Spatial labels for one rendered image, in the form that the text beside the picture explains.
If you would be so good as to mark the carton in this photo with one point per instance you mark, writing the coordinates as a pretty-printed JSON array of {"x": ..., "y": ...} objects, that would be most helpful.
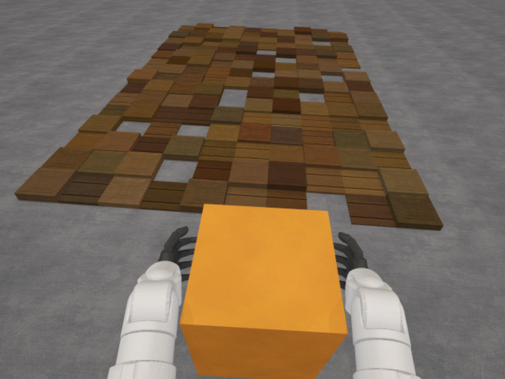
[{"x": 263, "y": 299}]

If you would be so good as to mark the right robot hand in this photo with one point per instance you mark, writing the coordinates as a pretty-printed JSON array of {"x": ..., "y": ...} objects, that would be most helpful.
[{"x": 353, "y": 252}]

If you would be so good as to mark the robot right forearm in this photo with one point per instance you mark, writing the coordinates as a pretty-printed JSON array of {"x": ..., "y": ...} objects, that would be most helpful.
[{"x": 380, "y": 334}]

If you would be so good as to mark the robot left forearm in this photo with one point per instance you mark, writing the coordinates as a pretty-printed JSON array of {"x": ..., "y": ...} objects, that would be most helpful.
[{"x": 146, "y": 349}]

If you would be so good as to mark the left robot hand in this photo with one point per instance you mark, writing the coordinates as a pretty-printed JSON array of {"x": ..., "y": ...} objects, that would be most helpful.
[{"x": 172, "y": 253}]

